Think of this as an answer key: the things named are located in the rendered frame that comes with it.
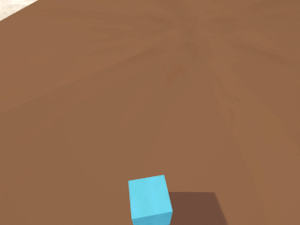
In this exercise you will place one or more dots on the carton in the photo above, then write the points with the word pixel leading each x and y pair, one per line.
pixel 150 202

